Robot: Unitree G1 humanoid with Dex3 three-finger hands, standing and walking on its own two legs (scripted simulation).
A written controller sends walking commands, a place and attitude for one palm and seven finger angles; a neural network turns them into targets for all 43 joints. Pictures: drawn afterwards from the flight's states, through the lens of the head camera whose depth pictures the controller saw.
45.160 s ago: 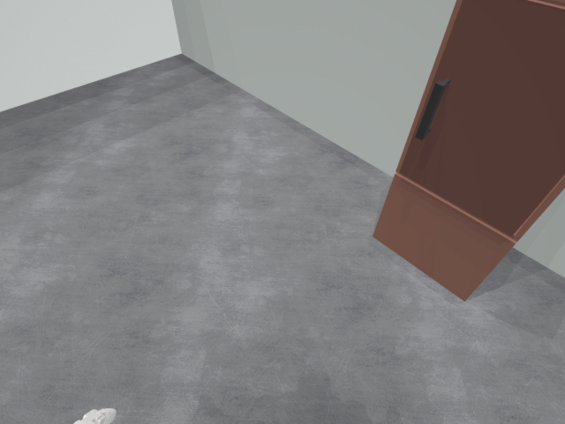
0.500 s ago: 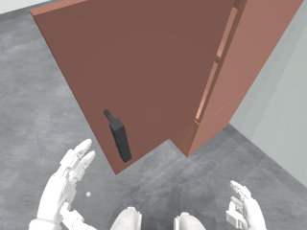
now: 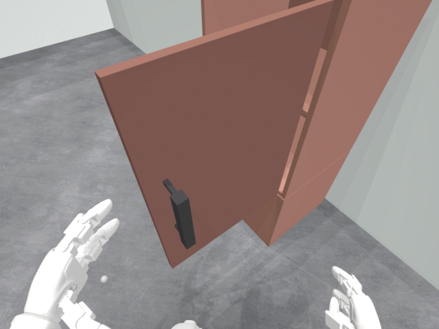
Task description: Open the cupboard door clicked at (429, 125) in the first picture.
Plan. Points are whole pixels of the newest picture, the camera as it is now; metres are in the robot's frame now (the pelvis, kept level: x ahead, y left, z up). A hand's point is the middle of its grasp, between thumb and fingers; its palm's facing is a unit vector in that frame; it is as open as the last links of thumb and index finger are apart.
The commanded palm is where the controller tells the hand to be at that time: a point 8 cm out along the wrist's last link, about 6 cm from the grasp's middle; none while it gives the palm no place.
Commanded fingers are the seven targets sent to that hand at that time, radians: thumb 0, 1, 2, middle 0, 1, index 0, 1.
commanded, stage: draw the hand back to the body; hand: left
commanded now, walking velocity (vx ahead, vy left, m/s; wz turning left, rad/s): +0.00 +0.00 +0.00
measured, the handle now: (179, 215) +0.33 +0.10 +0.01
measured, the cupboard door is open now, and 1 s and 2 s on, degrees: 89 89 89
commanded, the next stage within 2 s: step back with the hand held close in 1.16 s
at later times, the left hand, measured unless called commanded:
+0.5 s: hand (28, 229) +0.22 +0.26 +0.17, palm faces +0.35 -0.84 -0.41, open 12.5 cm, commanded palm +0.17 +0.30 +0.19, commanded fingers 0.00 0.44 0.70 -0.18 -0.30 -0.18 -0.30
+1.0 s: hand (2, 201) +0.22 +0.26 +0.22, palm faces +0.44 -0.81 -0.40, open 7.7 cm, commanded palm +0.17 +0.30 +0.24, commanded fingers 0.00 0.90 0.90 -0.20 -0.30 -0.20 -0.30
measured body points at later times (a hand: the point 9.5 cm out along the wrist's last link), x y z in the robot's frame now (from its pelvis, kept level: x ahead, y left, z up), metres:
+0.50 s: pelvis +0.03 +0.02 +0.05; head +0.02 +0.00 +0.50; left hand +0.19 +0.30 +0.19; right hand +0.21 -0.18 -0.03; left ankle +0.01 +0.11 -0.67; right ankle +0.00 -0.10 -0.67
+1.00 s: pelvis +0.03 +0.01 +0.07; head +0.02 -0.02 +0.52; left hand +0.19 +0.30 +0.24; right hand +0.22 -0.22 -0.01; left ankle +0.01 +0.11 -0.67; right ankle +0.00 -0.10 -0.67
